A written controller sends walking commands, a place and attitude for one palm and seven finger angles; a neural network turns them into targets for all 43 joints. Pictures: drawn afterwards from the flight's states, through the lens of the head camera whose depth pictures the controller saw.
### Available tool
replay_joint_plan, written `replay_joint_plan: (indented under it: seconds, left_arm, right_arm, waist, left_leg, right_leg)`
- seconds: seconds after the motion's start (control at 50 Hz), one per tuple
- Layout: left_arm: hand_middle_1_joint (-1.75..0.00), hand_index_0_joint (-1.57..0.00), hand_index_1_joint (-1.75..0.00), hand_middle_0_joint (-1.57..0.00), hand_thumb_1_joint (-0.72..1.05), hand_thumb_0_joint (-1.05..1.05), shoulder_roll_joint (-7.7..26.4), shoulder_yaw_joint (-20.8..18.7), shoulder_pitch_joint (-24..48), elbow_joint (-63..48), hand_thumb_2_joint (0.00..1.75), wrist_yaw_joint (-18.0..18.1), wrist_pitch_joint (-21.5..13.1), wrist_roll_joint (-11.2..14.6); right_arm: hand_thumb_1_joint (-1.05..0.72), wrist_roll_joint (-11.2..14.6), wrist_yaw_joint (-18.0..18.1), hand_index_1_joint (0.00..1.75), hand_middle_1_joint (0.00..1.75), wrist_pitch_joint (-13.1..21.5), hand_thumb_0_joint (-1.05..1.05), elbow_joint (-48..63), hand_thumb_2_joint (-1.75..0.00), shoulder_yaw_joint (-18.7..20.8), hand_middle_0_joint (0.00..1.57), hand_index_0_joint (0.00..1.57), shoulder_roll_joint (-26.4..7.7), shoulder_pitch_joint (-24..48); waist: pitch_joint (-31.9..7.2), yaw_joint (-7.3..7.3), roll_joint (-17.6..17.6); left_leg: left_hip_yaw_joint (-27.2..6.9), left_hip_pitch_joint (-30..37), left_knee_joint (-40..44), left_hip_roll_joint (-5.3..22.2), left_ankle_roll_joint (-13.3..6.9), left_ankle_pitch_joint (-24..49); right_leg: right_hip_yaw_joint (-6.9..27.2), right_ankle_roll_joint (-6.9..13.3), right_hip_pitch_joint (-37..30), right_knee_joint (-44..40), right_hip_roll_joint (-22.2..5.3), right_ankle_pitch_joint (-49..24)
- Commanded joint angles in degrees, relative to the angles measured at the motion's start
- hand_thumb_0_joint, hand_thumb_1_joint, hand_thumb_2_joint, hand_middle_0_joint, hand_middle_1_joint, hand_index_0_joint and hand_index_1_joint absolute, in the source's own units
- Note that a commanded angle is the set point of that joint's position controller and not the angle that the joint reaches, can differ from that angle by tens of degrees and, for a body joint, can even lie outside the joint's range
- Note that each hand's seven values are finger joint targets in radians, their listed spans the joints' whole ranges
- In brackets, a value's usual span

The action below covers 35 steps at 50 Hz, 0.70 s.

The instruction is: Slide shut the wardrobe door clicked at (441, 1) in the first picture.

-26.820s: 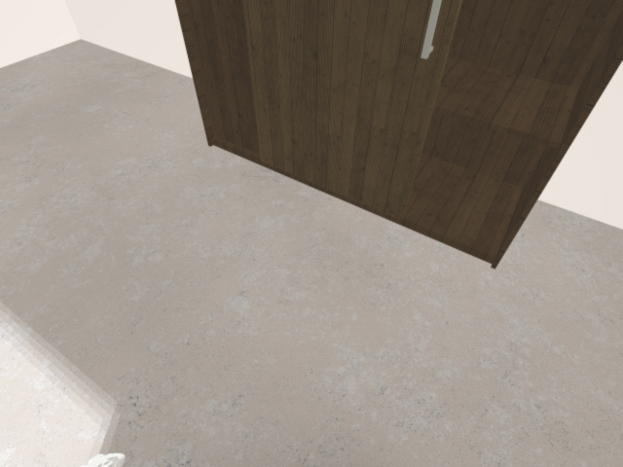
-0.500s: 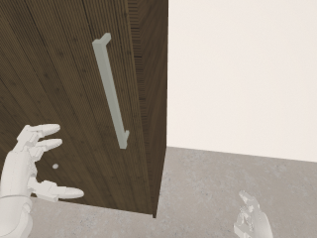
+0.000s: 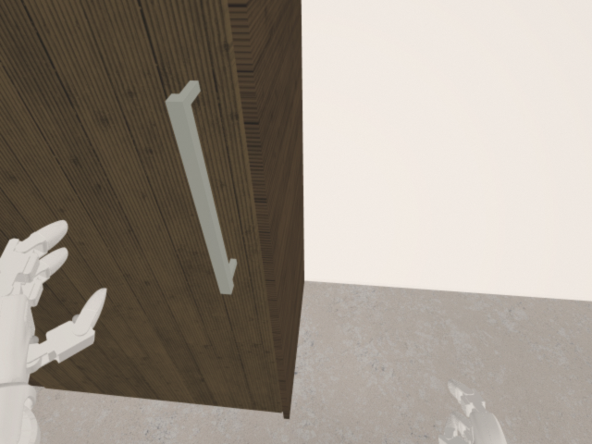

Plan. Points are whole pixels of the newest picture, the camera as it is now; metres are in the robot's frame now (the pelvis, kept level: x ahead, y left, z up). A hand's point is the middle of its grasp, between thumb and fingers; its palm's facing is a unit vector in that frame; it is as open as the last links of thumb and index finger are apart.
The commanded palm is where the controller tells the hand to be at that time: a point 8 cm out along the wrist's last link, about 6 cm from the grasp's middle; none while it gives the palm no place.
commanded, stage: draw the hand back to the body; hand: left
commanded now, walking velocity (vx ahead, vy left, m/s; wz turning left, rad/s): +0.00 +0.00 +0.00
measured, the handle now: (212, 206) +0.37 +0.17 +0.16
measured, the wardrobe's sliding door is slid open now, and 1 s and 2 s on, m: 0.00 0.00 0.00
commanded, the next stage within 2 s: step back with the hand held close in 0.44 s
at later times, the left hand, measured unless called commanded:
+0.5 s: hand (71, 330) +0.17 +0.25 +0.16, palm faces +0.48 -0.80 -0.37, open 7.4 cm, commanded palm +0.12 +0.29 +0.17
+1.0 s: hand (29, 351) +0.15 +0.29 +0.15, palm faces +0.41 -0.76 -0.50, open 7.4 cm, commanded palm +0.09 +0.32 +0.17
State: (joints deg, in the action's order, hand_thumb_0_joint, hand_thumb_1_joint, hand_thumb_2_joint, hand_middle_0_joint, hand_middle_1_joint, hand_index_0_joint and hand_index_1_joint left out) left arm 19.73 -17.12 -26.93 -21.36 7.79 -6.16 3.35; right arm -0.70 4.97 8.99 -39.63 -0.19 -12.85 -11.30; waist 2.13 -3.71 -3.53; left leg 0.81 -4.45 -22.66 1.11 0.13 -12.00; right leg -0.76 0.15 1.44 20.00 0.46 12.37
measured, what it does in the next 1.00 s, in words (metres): shifts its weight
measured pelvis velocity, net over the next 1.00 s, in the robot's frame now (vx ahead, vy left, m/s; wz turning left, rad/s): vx -0.05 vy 0.02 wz -0.01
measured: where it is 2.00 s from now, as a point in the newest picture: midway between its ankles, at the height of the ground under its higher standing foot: outside the picture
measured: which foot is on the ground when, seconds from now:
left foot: down 0.00-1.00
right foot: down 0.00-1.00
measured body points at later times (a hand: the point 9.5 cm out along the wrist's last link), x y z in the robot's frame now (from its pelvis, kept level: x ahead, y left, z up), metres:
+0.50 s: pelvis -0.01 -0.01 +0.00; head -0.04 -0.03 +0.45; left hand +0.14 +0.29 +0.18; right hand +0.18 -0.23 -0.09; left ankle +0.01 +0.12 -0.75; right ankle -0.01 -0.12 -0.75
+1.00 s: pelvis -0.05 +0.02 -0.01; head -0.05 +0.02 +0.44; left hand +0.12 +0.32 +0.18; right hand +0.13 -0.23 -0.09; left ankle +0.01 +0.12 -0.75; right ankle -0.01 -0.12 -0.75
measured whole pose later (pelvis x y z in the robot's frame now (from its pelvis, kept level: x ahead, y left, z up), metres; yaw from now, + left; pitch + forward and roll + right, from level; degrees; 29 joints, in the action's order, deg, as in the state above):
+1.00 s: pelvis -0.05 +0.02 -0.01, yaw -1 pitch -1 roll -1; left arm 24.1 -22.1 -30.5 -26.4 9.1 -8.5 1.9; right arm 0.1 6.5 1.9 -32.8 0.9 -13.8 -10.5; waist 1.5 -1.5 -2.6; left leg 2.0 -18.8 -30.1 0.5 -1.9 -10.4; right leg 0.4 -1.7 15.9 27.0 -0.3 10.1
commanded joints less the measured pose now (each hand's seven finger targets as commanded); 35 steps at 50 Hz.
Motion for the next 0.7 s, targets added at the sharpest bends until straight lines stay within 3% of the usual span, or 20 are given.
replay_joint_plan:
  seconds: [0.0, 0.06, 0.1, 0.22, 0.28, 0.36, 0.52, 0.54, 0.56, 0.58, 0.6, 0.68]
  left_arm:
    - [-0.34, -0.2, -0.34, -0.2, 0.83, 0.0, 10.33, -8.05, 4.77, -12.29, 0.87, 1.44, -3.89, 0.39]
    - [-0.3, -0.2, -0.3, -0.2, 0.9, 0.0, 10.68, -8.17, 5.62, -13.09, 0.9, 1.51, -3.83, 0.21]
    - [-0.3, -0.2, -0.3, -0.2, 0.9, 0.0, 9.33, -6.98, 5.03, -12.15, 0.9, 1.36, -3.58, 0.37]
    - [-0.3, -0.2, -0.3, -0.2, 0.9, 0.0, 10.07, -7.54, 6.43, -11.92, 0.9, 1.41, -3.57, 0.52]
    - [-0.3, -0.2, -0.3, -0.2, 0.9, 0.0, 9.66, -7.12, 6.94, -11.62, 0.9, 1.42, -3.68, 0.5]
    - [-0.3, -0.2, -0.3, -0.2, 0.9, 0.0, 11.26, -8.16, 7.37, -13.23, 0.9, 1.72, -3.97, 0.24]
    - [-0.3, -0.2, -0.3, -0.2, 0.9, 0.0, 9.81, -7.51, 6.07, -11.37, 0.9, 1.39, -4.34, 0.65]
    - [-0.3, -0.2, -0.3, -0.2, 0.9, 0.0, 11.02, -8.25, 8.67, -11.47, 0.9, 1.56, -4.45, 0.6]
    - [-0.3, -0.2, -0.3, -0.2, 0.9, 0.0, 19.98, -16.26, 17.83, -14.09, 0.9, 2.14, -6.66, -0.27]
    - [-0.3, -0.2, -0.3, -0.2, 0.9, 0.0, 13.26, -11.34, 7.89, -8.8, 0.9, 1.24, -6.26, -0.26]
    - [-0.3, -0.2, -0.3, -0.2, 0.9, 0.0, 10.75, -9.33, 3.91, -7.58, 0.9, 0.72, -5.96, -0.63]
    - [-0.3, -0.2, -0.3, -0.2, 0.9, 0.0, 11.64, -9.6, 0.05, -10.52, 0.9, 1.22, -5.87, -0.63]
  right_arm:
    - [-0.9, 0.04, 0.38, 0.3, 0.3, 2.44, 0.0, 9.07, -0.9, 2.42, 0.2, 0.2, -6.04, 7.5]
    - [-0.9, 0.07, 0.39, 0.3, 0.3, 2.48, 0.0, 8.99, -0.9, 2.48, 0.2, 0.2, -6.11, 7.5]
    - [-0.9, 0.15, 0.22, 0.3, 0.3, 2.29, 0.0, 8.92, -0.9, 2.4, 0.2, 0.2, -6.04, 7.61]
    - [-0.9, 0.12, 0.61, 0.3, 0.3, 1.92, 0.0, 9.16, -0.9, 2.47, 0.2, 0.2, -5.85, 8.12]
    - [-0.9, 0.21, 0.74, 0.3, 0.3, 1.85, 0.0, 9.09, -0.9, 2.31, 0.2, 0.2, -5.52, 8.41]
    - [-0.9, 0.02, 0.75, 0.3, 0.3, 2.19, 0.0, 8.94, -0.9, 2.4, 0.2, 0.2, -5.75, 8.29]
    - [-0.9, 0.17, 0.8, 0.3, 0.3, 2.34, 0.0, 8.84, -0.9, 2.57, 0.2, 0.2, -5.58, 8.59]
    - [-0.9, 0.17, 0.86, 0.3, 0.3, 2.31, 0.0, 8.46, -0.9, 2.58, 0.2, 0.2, -5.77, 8.79]
    - [-0.9, 1.09, 0.34, 0.3, 0.3, 0.97, 0.0, 11.13, -0.9, 1.68, 0.2, 0.2, -6.42, 8.8]
    - [-0.9, 0.29, 0.5, 0.3, 0.3, 0.05, 0.0, 9.86, -0.9, 2.11, 0.2, 0.2, -6.55, 8.71]
    - [-0.9, 0.47, 0.05, 0.3, 0.3, -0.65, 0.0, 10.91, -0.9, 2.46, 0.2, 0.2, -6.55, 7.81]
    - [-0.9, 0.64, 0.3, 0.3, 0.3, -2.31, 0.0, 12.63, -0.9, 2.92, 0.2, 0.2, -6.87, 6.79]
  waist:
    - [-3.45, -0.41, -0.61]
    - [-3.4, -0.27, -2.0]
    - [-2.55, -0.1, -0.56]
    - [-2.06, -0.09, 0.86]
    - [-1.09, 0.01, -0.44]
    - [-2.57, -0.23, -1.73]
    - [-1.11, -0.16, 1.55]
    - [-1.61, 0.0, 0.91]
    - [3.96, 1.38, -3.68]
    - [3.47, 1.73, 1.66]
    - [-0.05, 1.76, 4.19]
    - [-7.77, 1.9, 2.89]
  left_leg:
    - [0.41, 0.74, 3.37, 0.01, -0.21, 11.13]
    - [0.44, 1.12, 3.2, -0.05, -0.13, 11.6]
    - [0.34, 0.8, 3.37, 0.09, -0.19, 11.72]
    - [0.71, 0.99, 3.45, -0.22, -0.66, 7.65]
    - [0.77, 0.87, 3.58, -0.33, -0.65, 5.96]
    - [0.53, 1.46, 3.5, -0.49, -0.47, 6.62]
    - [0.82, 1.09, 3.72, -0.36, -0.72, 5.34]
    - [0.92, 1.4, 3.61, -0.54, -0.85, 5.39]
    - [-0.1, -4.63, 2.59, 0.13, -1.09, -0.65]
    - [-0.93, -5.54, -0.05, 0.04, -1.67, 0.21]
    - [-0.89, -4.43, -2.09, -0.07, -1.7, 1.88]
    - [-0.33, -4.27, -3.74, 0.72, -1.44, 7.81]
  right_leg:
    - [-0.67, 0.55, 1.65, -3.53, 0.84, -7.87]
    - [-0.63, 0.6, 1.67, -3.59, 0.84, -8.27]
    - [-0.72, 0.53, 1.99, -3.62, 0.86, -8.27]
    - [-0.29, 0.3, 3.03, -4.94, 0.66, -4.71]
    - [0.0, 0.3, 3.62, -5.57, 0.5, -3.01]
    - [-0.03, 0.51, 2.63, -5.44, 0.66, -3.76]
    - [0.06, 0.21, 3.66, -6.03, 0.6, -2.13]
    - [0.26, 0.24, 3.65, -6.16, 0.58, -2.28]
    - [4.13, 0.32, 8.89, -8.05, -1.19, -1.88]
    - [5.01, 0.32, 13.06, -8.63, -2.66, -3.46]
    - [6.01, 0.51, 13.32, -8.42, -3.73, -3.58]
    - [4.86, 0.54, 11.27, -3.98, -4.93, -10.19]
